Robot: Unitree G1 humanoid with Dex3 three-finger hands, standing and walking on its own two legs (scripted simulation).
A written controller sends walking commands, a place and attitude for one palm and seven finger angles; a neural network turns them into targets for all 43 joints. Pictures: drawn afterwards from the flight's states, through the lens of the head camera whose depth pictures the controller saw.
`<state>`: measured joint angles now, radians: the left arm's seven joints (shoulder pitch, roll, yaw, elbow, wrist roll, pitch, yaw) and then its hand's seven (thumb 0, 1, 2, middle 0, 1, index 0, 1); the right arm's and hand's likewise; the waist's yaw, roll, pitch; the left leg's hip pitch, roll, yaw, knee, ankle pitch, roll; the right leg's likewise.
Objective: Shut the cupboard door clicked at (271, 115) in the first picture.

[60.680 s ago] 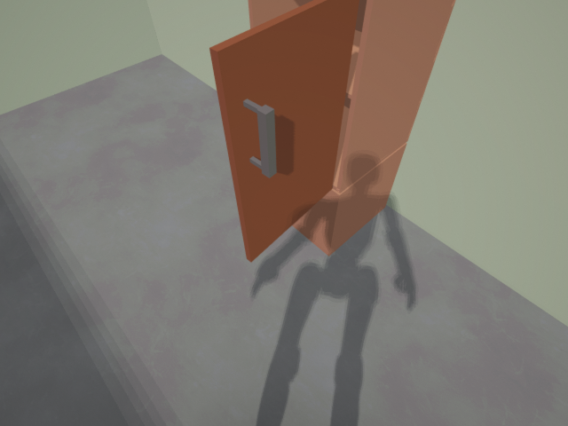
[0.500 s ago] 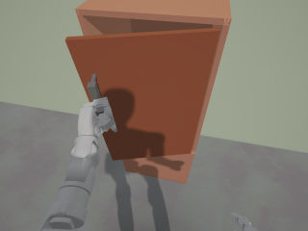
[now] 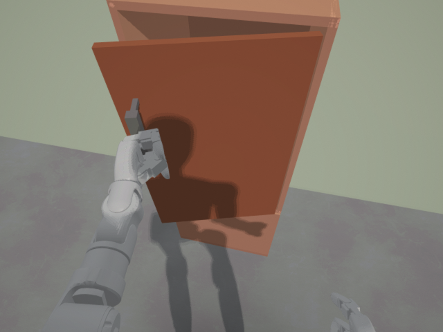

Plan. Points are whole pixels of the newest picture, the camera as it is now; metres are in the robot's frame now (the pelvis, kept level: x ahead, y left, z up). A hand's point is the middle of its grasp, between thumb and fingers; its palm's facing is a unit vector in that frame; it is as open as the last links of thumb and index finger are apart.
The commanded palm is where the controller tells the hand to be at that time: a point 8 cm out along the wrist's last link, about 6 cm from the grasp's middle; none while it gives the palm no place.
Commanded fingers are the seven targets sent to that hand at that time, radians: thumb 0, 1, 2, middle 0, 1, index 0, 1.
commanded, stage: push the door shut along its arc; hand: left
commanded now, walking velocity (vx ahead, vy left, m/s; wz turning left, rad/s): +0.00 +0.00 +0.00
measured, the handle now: (142, 136) +0.46 +0.17 +0.10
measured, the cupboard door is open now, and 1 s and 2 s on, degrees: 18 2 0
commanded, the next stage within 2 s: pull the fist back off the door in 1.46 s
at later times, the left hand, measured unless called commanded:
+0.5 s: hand (163, 138) +0.45 +0.13 +0.10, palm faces -0.09 -1.00 -0.03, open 3.1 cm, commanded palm +0.44 +0.17 +0.10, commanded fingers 0.00 0.90 0.90 -1.30 -1.50 -1.30 -1.50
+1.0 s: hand (188, 114) +0.52 +0.09 +0.10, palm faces -0.22 -0.97 -0.01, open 3.1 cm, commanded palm +0.52 +0.14 +0.10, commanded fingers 0.00 0.90 0.90 -1.30 -1.50 -1.30 -1.50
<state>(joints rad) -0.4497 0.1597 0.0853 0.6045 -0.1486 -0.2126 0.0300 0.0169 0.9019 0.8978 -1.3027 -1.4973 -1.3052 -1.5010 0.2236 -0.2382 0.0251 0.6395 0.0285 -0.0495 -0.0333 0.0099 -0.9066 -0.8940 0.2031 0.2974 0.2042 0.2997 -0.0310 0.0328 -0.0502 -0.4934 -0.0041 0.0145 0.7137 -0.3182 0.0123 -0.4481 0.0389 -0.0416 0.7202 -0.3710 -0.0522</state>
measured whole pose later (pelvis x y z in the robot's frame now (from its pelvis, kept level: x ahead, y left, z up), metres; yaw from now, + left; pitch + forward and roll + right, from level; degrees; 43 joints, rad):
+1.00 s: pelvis -0.01 +0.02 -0.02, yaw -1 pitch +17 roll -1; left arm -1.11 0.39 0.24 1.29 -0.10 -0.31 -0.22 0.02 0.90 0.90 -1.30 -1.50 -1.30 -1.50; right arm 0.41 -0.29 0.01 0.70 0.00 -0.05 0.00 0.01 -0.91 -0.89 0.20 0.30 0.21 0.30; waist -0.21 0.04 -0.08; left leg -0.82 0.01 0.03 0.88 -0.36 0.04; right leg -0.76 0.04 -0.03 0.85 -0.39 -0.03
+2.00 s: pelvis -0.03 +0.02 -0.04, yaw +0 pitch +21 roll -2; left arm -1.28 0.29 0.24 1.42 0.06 -0.32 0.33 0.01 0.95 1.04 -1.30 -1.50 -1.31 -1.50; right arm 0.46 -0.24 0.01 0.73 -0.09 -0.08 0.09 0.00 -0.91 -0.89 0.20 0.30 0.21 0.30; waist -0.24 0.07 -0.12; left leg -0.98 0.00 0.00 0.97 -0.35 0.04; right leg -0.91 0.04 -0.06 0.94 -0.39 -0.03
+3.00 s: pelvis +0.02 -0.01 +0.01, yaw +0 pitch +4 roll +0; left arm -0.28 0.13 0.09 0.36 -0.16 -0.12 0.03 0.02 0.90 0.90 -1.30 -1.50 -1.30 -1.50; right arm 0.28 -0.26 -0.01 0.62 0.05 0.02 -0.02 0.01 -0.91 -0.89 0.20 0.30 0.20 0.30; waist 0.01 0.06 -0.09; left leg -0.38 0.00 0.01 0.63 -0.31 0.00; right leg -0.33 0.05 -0.04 0.63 -0.36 -0.06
